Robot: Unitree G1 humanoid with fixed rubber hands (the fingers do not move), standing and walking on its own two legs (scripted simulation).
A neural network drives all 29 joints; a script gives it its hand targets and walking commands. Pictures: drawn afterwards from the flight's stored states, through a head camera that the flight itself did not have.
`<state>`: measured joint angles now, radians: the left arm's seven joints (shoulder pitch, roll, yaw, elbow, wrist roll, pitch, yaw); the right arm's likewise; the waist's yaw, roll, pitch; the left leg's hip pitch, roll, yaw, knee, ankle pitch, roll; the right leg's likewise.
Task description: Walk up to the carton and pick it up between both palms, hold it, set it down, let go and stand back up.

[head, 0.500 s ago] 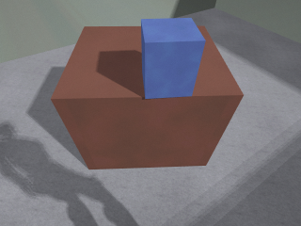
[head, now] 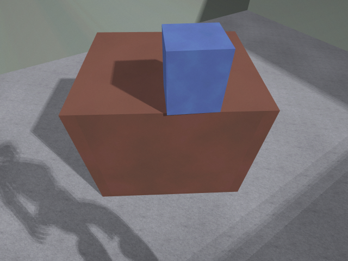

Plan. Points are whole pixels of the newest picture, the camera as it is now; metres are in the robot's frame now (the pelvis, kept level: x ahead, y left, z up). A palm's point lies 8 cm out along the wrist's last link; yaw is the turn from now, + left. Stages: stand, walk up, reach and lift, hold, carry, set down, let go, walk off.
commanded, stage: walk up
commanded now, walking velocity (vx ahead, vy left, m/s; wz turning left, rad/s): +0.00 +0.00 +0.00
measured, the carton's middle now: (192, 70) +0.73 -0.06 +0.05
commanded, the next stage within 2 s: stand in 1.86 s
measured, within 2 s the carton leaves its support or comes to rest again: neither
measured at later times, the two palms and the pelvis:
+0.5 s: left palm out of the picture +0.01 +0.13 -0.14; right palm out of the picture +0.10 -0.34 -0.13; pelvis +0.05 -0.09 +0.00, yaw +1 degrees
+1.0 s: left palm (124, 253) +0.18 +0.14 -0.15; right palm (289, 214) +0.27 -0.32 -0.13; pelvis +0.23 -0.08 +0.00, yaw +2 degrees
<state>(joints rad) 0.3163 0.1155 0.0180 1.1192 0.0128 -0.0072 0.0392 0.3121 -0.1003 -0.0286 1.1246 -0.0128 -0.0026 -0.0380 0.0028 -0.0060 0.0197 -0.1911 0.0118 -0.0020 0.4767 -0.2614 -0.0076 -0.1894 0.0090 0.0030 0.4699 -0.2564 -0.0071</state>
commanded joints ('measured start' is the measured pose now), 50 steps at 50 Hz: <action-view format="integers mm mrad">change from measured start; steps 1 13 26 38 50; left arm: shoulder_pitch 69 36 186 317 273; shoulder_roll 74 81 150 133 32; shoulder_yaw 12 55 35 25 53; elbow -9 -178 -95 65 -37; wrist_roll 0 4 18 14 14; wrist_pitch -8 0 -92 -67 13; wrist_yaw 5 -77 -29 -14 -44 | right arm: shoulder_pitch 64 -55 -93 -242 -32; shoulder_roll -77 -213 -142 -118 -153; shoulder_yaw -11 -79 -60 -22 -28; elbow -9 -89 -174 -200 -120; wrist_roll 0 -40 -47 -12 -16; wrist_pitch -7 -28 -31 -48 -71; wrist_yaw -5 -5 88 46 27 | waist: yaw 0 51 -12 -6 38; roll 12 287 -48 -116 109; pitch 61 19 96 58 35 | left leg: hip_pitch -30 -351 -581 -213 -179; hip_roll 57 175 132 13 245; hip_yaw -67 -156 20 136 -93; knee -94 -313 662 96 -281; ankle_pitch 102 -239 86 81 108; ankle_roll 25 9 -7 55 107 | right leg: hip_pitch -38 -63 46 195 -194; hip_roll -73 -20 -272 -222 -107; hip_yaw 78 -138 130 -61 -93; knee -99 314 -374 -64 554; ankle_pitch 88 -105 -186 695 -34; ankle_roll -31 59 -113 -104 58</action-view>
